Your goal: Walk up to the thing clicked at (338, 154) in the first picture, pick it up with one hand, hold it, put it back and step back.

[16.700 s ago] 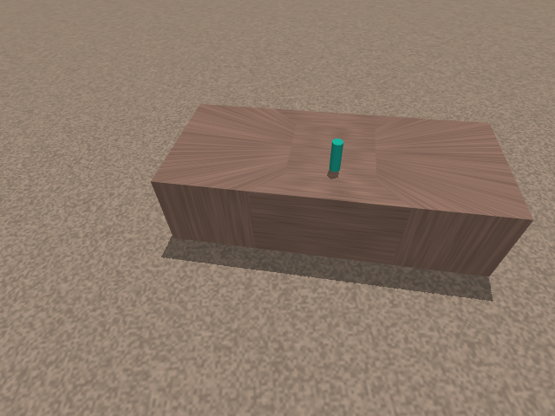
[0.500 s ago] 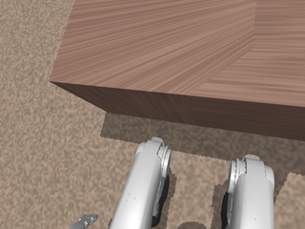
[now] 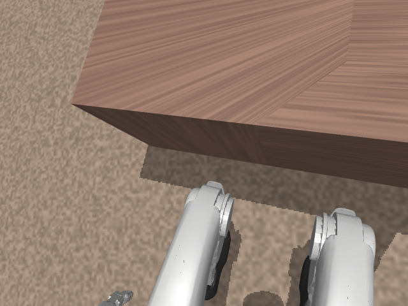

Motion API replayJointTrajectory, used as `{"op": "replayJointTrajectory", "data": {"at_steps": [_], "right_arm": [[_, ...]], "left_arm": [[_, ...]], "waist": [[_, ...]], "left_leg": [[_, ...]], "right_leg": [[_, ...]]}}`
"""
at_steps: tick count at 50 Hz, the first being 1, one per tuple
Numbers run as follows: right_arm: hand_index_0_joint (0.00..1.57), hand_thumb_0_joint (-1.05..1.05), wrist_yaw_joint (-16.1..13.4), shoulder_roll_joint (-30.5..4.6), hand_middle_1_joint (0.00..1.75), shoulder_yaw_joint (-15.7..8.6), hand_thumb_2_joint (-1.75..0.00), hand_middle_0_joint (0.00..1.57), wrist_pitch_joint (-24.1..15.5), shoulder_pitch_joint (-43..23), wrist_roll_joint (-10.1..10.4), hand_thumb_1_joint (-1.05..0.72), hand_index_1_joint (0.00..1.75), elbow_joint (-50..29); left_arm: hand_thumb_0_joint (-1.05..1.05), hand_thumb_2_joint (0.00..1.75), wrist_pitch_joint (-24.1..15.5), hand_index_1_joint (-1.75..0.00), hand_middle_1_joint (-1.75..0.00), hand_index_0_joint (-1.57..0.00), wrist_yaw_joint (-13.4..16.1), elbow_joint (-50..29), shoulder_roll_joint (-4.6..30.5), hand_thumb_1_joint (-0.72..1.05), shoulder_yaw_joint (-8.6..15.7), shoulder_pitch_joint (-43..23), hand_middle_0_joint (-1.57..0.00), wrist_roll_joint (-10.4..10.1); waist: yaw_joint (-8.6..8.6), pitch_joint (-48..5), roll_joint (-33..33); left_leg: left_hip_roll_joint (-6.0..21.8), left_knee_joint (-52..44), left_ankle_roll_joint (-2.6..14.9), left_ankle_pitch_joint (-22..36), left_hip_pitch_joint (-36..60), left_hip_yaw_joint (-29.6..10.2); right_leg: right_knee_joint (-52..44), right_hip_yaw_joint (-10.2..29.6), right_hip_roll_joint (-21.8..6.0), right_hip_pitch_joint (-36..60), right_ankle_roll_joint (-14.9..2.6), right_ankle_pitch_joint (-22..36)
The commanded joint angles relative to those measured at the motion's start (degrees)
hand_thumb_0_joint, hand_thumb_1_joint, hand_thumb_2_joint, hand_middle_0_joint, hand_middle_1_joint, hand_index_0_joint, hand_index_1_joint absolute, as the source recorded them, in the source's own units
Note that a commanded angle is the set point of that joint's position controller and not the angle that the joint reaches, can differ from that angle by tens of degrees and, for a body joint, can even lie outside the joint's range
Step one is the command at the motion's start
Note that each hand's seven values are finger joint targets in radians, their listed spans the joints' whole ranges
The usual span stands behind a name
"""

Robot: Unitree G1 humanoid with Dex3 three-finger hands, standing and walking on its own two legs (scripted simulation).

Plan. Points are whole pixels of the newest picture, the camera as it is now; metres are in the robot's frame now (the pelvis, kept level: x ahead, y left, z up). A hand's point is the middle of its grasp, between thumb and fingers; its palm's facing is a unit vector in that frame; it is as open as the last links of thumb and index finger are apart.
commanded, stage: settle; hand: right
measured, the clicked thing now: out of the picture +0.59 -0.32 +0.04
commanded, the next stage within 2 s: lift in 1.28 s
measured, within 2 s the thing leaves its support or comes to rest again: leaves its support in 0.24 s
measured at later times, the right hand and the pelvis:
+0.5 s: hand out of the picture +0.58 -0.31 +0.09, palm faces +0.34 +0.94 -0.03, open 5.8 cm; pelvis +0.00 +0.00 +0.04, yaw -1 degrees
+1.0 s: hand out of the picture +0.57 -0.31 +0.14, palm faces +0.33 +0.94 -0.02, open 5.8 cm; pelvis +0.01 +0.00 +0.09, yaw -2 degrees
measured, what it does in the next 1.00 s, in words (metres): rises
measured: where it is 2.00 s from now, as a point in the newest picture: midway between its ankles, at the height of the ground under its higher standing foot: (257, 291)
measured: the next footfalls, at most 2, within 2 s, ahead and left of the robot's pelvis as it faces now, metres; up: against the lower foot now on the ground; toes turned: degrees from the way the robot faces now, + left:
none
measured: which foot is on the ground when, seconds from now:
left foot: down 0.00-1.00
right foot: down 0.00-1.00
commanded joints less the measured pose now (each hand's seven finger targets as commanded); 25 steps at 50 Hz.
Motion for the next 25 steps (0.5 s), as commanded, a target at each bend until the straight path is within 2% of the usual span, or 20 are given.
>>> {"op": "replayJointTrajectory", "data": {"at_steps": [1, 2, 3, 5, 7, 9, 11, 15, 16, 17, 19, 20, 21, 22, 25], "right_arm": [[1.24, 0.00, 0.1, -15.6, 1.14, -0.5, -0.99, 1.24, -3.4, -19.8, 1.2, -0.55, 1.14, -12.2], [1.29, 0.00, 0.1, -16.5, 1.22, -0.9, -1.07, 1.29, -3.5, -20.8, 1.3, -0.63, 1.22, -13.8], [1.33, 0.00, 0.1, -15.9, 1.30, 0.1, -1.15, 1.33, -3.7, -22.5, 1.3, -0.70, 1.30, -15.0], [1.35, 0.00, -0.4, -16.4, 1.44, -1.1, -1.31, 1.35, -3.4, -20.8, 1.4, -0.75, 1.44, -13.4], [1.41, 0.00, -0.7, -16.7, 1.52, -1.1, -1.47, 1.39, -3.6, -22.8, 1.3, -0.78, 1.52, -16.4], [1.45, 0.00, -1.3, -16.4, 1.57, -0.9, -1.53, 1.43, -3.2, -22.9, 1.3, -0.78, 1.57, -16.9], [1.48, 0.00, -1.7, -15.5, 1.61, 0.1, -1.57, 1.46, -3.0, -23.8, 1.1, -0.80, 1.61, -18.0], [1.51, 0.00, -1.9, -16.2, 1.65, -0.2, -1.60, 1.49, -2.2, -23.2, 0.9, -0.79, 1.65, -19.8], [1.53, 0.00, -1.5, -14.9, 1.65, 0.4, -1.60, 1.51, -1.8, -23.0, 1.1, -0.81, 1.65, -18.7], [1.51, 0.00, -1.5, -14.9, 1.60, 0.2, -1.52, 1.49, -1.4, -22.1, 1.2, -0.73, 1.60, -18.4], [1.50, 0.00, -1.2, -14.8, 1.58, 0.3, -1.50, 1.48, -0.9, -22.1, 1.5, -0.71, 1.58, -19.5], [1.51, 0.00, -1.2, -14.9, 1.57, 0.3, -1.48, 1.49, -0.7, -23.3, 1.5, -0.72, 1.57, -19.5], [1.49, 0.00, -1.2, -13.4, 1.55, 0.6, -1.47, 1.47, -0.3, -22.2, 1.8, -0.70, 1.55, -18.9], [1.48, 0.00, -1.2, -15.0, 1.55, 0.0, -1.46, 1.47, 0.1, -21.6, 1.6, -0.70, 1.55, -18.6], [1.48, 0.00, -0.9, -12.2, 1.54, 1.0, -1.44, 1.47, 0.5, -20.1, 2.1, -0.69, 1.54, -16.9]], "left_arm": [[0.00, 0.92, 0.1, -0.31, -0.30, -0.21, 0.7, -0.2, 14.0, 0.89, 4.9, 12.6, -0.22, 0.0], [0.00, 0.91, 0.1, -0.31, -0.30, -0.21, 0.6, -0.3, 14.0, 0.90, 4.9, 12.7, -0.22, -0.1], [0.00, 0.92, 0.2, -0.31, -0.30, -0.21, 0.7, -0.4, 13.7, 0.90, 4.9, 12.4, -0.21, -0.1], [0.00, 0.90, 0.2, -0.31, -0.30, -0.21, 0.6, -0.7, 13.7, 0.91, 4.9, 12.5, -0.21, -0.2], [0.00, 0.90, 0.3, -0.30, -0.30, -0.21, 0.7, -0.8, 13.7, 0.90, 5.1, 12.5, -0.21, -0.3], [0.00, 0.90, 0.4, -0.30, -0.30, -0.21, 0.8, -1.1, 13.5, 0.90, 5.3, 12.5, -0.21, -0.4], [0.00, 0.90, 0.4, -0.30, -0.30, -0.21, 1.0, -0.8, 13.4, 0.90, 5.7, 12.4, -0.21, -0.4], [0.00, 0.89, 0.3, -0.30, -0.30, -0.21, 1.1, -0.5, 13.0, 0.90, 6.2, 13.4, -0.21, -0.7], [0.00, 0.89, 0.3, -0.30, -0.30, -0.21, 1.2, -0.6, 12.8, 0.91, 6.1, 12.8, -0.21, -0.8], [0.00, 0.89, 0.2, -0.30, -0.30, -0.21, 1.1, -0.8, 12.6, 0.92, 6.4, 13.2, -0.21, -0.9], [0.00, 0.89, 0.0, -0.30, -0.30, -0.21, 1.3, -0.9, 12.5, 0.92, 6.6, 12.8, -0.21, -1.3], [0.00, 0.89, -0.1, -0.30, -0.30, -0.21, 1.3, -0.4, 12.3, 0.92, 6.7, 13.1, -0.21, -1.3], [0.00, 0.89, -0.2, -0.30, -0.30, -0.21, 1.2, -0.7, 12.1, 0.91, 6.9, 13.1, -0.21, -1.5], [0.00, 0.89, -0.3, -0.30, -0.30, -0.21, 1.2, -0.9, 12.0, 0.92, 7.0, 12.8, -0.21, -1.7], [0.00, 0.89, -0.6, -0.30, -0.30, -0.21, 1.2, -0.4, 11.8, 0.91, 7.6, 13.1, -0.21, -2.0]], "waist": [[0.77, -40.3, -18.6], [0.04, -41.6, -19.0], [0.20, -42.0, -19.8], [0.17, -41.5, -18.9], [-0.07, -42.8, -19.7], [-0.67, -44.8, -20.1], [-0.34, -44.6, -21.0], [-1.02, -46.8, -21.2], [-0.59, -46.2, -20.0], [-0.75, -46.5, -19.7], [-1.29, -46.7, -19.2], [-0.93, -45.8, -19.4], [-0.95, -46.2, -18.3], [-1.58, -45.5, -17.5], [-1.33, -43.1, -16.9]], "left_leg": [[-0.3, -10.2, 5.70, 14.4, 21.8, 5.8], [-0.4, -10.1, 5.79, 14.8, 22.2, 5.4], [-0.3, -10.4, 5.84, 14.1, 22.3, 5.1], [-0.2, -10.6, 5.72, 13.9, 22.9, 5.4], [-0.2, -11.1, 5.80, 12.7, 22.7, 5.1], [-0.2, -11.6, 5.89, 13.0, 23.6, 4.9], [-0.2, -12.0, 5.96, 12.6, 23.2, 4.8], [0.0, -13.2, 6.04, 15.0, 26.0, 4.3], [0.0, -13.9, 5.92, 14.9, 26.0, 4.4], [-0.1, -14.4, 5.92, 15.4, 27.4, 4.1], [0.0, -15.8, 5.90, 15.3, 28.4, 3.8], [0.0, -16.4, 5.87, 14.7, 28.5, 3.7], [0.0, -17.2, 5.87, 14.9, 29.4, 3.7], [-0.1, -18.2, 5.82, 14.1, 29.9, 3.5], [-0.1, -19.9, 5.91, 12.7, 29.7, 3.4]], "right_leg": [[-15.5, -3.9, -1.7, 30.1, -2.67, 15.4], [-15.3, -4.1, -1.8, 30.7, -2.67, 16.0], [-15.5, -4.2, -1.8, 30.5, -2.78, 15.1], [-16.0, -4.1, -1.7, 29.9, -2.78, 14.6], [-16.7, -4.3, -1.7, 31.0, -2.70, 13.4], [-17.3, -4.4, -1.7, 32.7, -2.68, 13.9], [-17.9, -4.4, -1.7, 33.6, -2.55, 13.4], [-19.0, -4.7, -1.8, 36.0, -2.37, 16.6], [-19.3, -4.6, -1.8, 36.5, -2.48, 16.5], [-19.5, -4.9, -1.9, 35.9, -2.57, 16.8], [-20.4, -5.2, -1.9, 36.7, -2.65, 16.5], [-21.1, -5.1, -1.9, 36.1, -2.70, 15.7], [-21.7, -5.1, -1.9, 36.7, -2.77, 15.9], [-22.2, -5.3, -2.0, 36.1, -2.93, 14.8], [-24.4, -5.1, -2.0, 35.8, -3.05, 13.0]]}}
